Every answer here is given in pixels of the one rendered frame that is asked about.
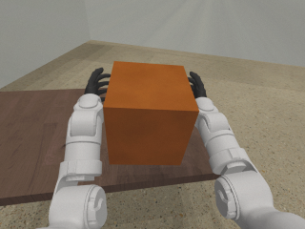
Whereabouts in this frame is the right robot hand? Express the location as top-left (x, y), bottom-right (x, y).
top-left (188, 72), bottom-right (207, 99)

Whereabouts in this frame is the robot right upper arm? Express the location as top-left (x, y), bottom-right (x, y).
top-left (214, 170), bottom-right (305, 229)

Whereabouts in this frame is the robot left forearm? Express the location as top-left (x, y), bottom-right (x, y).
top-left (49, 94), bottom-right (104, 224)

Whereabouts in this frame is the table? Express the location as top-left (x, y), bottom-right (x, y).
top-left (0, 84), bottom-right (221, 206)

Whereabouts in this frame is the robot right forearm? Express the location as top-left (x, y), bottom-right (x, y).
top-left (194, 96), bottom-right (274, 205)

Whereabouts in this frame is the carton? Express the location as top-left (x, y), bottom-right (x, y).
top-left (103, 61), bottom-right (199, 166)

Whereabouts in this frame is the robot left upper arm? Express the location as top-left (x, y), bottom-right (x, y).
top-left (35, 184), bottom-right (108, 229)

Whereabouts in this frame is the left robot hand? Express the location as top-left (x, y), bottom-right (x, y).
top-left (84, 67), bottom-right (111, 102)

